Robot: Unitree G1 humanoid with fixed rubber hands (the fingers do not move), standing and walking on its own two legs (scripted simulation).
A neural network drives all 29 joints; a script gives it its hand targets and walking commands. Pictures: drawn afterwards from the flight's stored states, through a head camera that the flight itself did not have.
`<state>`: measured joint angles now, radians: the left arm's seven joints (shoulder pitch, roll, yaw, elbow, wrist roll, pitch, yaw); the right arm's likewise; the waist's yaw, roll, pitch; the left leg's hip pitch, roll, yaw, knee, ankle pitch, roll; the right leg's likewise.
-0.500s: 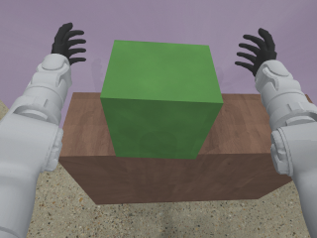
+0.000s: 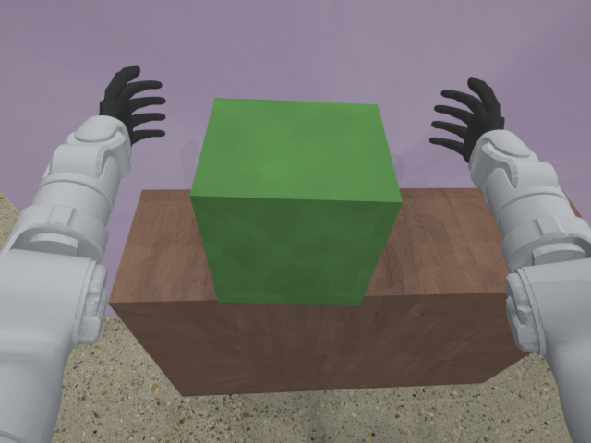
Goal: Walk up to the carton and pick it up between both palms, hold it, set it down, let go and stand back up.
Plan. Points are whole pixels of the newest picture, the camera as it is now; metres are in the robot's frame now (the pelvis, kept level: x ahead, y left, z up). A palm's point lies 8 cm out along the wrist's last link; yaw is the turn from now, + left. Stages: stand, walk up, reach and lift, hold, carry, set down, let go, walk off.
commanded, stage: set down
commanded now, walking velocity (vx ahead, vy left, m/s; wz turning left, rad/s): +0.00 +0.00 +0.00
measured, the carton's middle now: (293, 209) +0.48 +0.02 +0.02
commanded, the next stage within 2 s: none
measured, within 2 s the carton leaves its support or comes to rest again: neither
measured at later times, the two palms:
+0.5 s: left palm (119, 190) +0.40 +0.24 +0.13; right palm (464, 203) +0.42 -0.21 +0.12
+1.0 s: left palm (121, 260) +0.34 +0.24 +0.06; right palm (458, 267) +0.35 -0.22 +0.06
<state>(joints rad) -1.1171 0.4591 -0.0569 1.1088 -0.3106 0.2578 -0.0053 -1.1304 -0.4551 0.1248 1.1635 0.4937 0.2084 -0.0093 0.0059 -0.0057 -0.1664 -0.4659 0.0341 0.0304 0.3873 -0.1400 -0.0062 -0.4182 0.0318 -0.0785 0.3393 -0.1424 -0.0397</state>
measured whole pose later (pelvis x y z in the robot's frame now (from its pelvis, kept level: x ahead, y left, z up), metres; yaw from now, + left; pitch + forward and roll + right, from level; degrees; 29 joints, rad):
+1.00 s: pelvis +0.02 +0.00 +0.00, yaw +0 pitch +3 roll -1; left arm -0.32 0.29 0.07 0.57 -0.18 0.04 -0.01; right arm -0.34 -0.30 0.01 0.68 0.35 -0.06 -0.02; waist 0.02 -0.01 -0.05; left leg -0.24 0.02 0.02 0.38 -0.19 0.00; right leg -0.19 0.03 -0.05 0.33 -0.19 -0.03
